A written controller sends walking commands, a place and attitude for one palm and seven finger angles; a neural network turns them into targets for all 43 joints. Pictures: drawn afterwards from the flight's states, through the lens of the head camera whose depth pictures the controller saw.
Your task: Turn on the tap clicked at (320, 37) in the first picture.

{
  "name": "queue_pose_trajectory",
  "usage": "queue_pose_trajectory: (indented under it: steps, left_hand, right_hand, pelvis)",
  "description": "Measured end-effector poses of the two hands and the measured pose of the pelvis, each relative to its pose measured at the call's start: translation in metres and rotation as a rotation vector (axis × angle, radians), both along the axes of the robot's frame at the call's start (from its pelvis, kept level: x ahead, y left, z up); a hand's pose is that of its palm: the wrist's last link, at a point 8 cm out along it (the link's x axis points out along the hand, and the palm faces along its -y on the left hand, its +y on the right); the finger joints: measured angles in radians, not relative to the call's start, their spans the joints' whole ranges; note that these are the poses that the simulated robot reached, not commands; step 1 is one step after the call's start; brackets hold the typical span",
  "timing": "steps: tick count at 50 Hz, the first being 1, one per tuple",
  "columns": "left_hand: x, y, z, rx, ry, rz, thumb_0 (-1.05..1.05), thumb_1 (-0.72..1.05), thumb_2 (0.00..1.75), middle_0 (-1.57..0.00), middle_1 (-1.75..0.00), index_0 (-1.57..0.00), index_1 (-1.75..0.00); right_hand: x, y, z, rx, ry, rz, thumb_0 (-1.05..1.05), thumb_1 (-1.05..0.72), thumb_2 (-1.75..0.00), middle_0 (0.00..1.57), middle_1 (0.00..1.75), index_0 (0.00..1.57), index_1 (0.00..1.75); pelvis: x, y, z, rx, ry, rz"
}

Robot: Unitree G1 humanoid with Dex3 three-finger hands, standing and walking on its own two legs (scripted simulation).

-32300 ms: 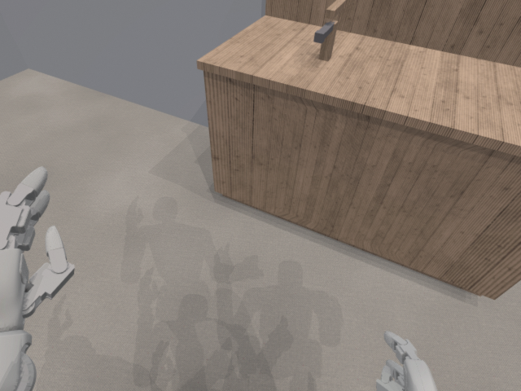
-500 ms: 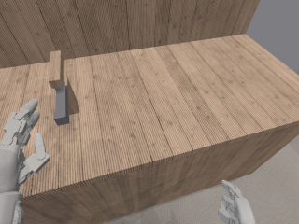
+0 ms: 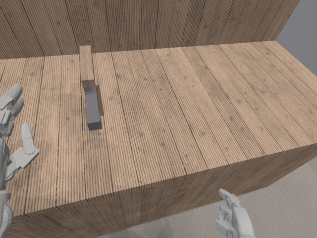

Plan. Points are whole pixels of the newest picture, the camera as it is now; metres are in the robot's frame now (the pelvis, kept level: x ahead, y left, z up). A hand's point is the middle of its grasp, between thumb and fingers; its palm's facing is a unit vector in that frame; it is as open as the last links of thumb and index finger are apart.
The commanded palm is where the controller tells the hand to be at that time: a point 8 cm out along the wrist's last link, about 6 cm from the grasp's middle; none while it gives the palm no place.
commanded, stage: come to a stop and stand still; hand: left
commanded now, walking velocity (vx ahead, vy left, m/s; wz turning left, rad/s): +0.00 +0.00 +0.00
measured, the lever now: (94, 122) +0.33 +0.19 +0.11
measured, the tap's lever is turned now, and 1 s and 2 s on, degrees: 0 0 0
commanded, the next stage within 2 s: look again from close up in 0.04 s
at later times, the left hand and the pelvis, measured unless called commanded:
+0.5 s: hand (54, 157) +0.21 +0.21 +0.15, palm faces +0.40 -0.85 -0.35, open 7.5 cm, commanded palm +0.15 +0.25 +0.18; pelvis +0.00 -0.04 +0.00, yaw +1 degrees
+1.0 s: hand (87, 153) +0.23 +0.16 +0.16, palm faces +0.33 -0.86 -0.40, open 7.5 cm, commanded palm +0.16 +0.20 +0.18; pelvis +0.00 -0.08 +0.00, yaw +0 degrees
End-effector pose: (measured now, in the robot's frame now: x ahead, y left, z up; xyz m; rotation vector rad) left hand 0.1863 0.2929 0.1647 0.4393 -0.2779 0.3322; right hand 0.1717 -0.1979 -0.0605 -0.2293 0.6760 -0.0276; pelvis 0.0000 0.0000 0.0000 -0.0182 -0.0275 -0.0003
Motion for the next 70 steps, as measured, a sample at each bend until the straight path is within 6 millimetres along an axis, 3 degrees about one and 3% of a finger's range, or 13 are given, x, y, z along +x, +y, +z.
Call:
queue_pose_trajectory:
  steps: [9,21,35,43,52,62,70]
  left_hand:
    - [-0.003,-0.011,0.009,0.005,-0.024,0.007,0.02,0.89,0.9,-0.21,-0.3,-0.2,-0.3]
    - [-0.01,-0.032,0.001,-0.024,0.024,0.036,0.02,0.89,0.9,-0.21,-0.3,-0.21,-0.3]
    - [-0.004,-0.051,0.003,-0.038,0.03,0.039,0.02,0.89,0.9,-0.21,-0.3,-0.2,-0.3]
    - [0.004,-0.074,0.005,-0.034,0.038,-0.006,0.02,0.89,0.9,-0.21,-0.3,-0.2,-0.3]
    - [0.001,-0.096,0.015,0.026,0.051,-0.028,0.02,0.89,0.9,-0.21,-0.3,-0.21,-0.3]
    - [-0.003,-0.119,0.008,-0.003,0.081,-0.014,0.02,0.88,0.9,-0.21,-0.3,-0.21,-0.3]
    - [-0.001,-0.129,0.013,0.001,0.043,-0.029,0.02,0.88,0.9,-0.21,-0.3,-0.21,-0.3]
  right_hand:
    - [-0.003,-0.021,-0.005,-0.024,0.045,-0.013,0.02,-0.9,-0.9,0.2,0.3,0.21,0.3]
    - [0.003,-0.054,0.003,-0.043,0.006,-0.046,0.02,-0.9,-0.9,0.2,0.3,0.2,0.3]
    - [0.005,-0.069,0.001,-0.019,0.004,-0.055,0.02,-0.9,-0.9,0.2,0.3,0.2,0.3]
    - [0.002,-0.083,0.0,-0.005,0.014,-0.064,0.02,-0.9,-0.9,0.2,0.3,0.21,0.3]
    - [0.001,-0.112,-0.007,-0.013,0.028,-0.085,0.02,-0.9,-0.9,0.2,0.3,0.21,0.3]
    - [-0.003,-0.145,-0.012,-0.027,0.027,-0.115,0.02,-0.9,-0.9,0.2,0.3,0.2,0.3]
    - [-0.009,-0.155,-0.013,-0.041,0.043,-0.128,0.02,-0.9,-0.9,0.2,0.3,0.2,0.3]
  pelvis:
    - [0.003,-0.008,0.001,-0.01,-0.001,0.015]
    - [0.002,-0.03,0.003,-0.01,0.001,0.024]
    - [0.002,-0.051,0.004,0.0,0.009,0.009]
    - [0.002,-0.067,0.003,0.003,0.019,0.005]
    - [0.004,-0.087,0.0,0.004,0.028,0.004]
    - [0.002,-0.108,-0.003,0.005,0.031,0.004]
    - [0.004,-0.115,-0.004,0.008,0.033,0.008]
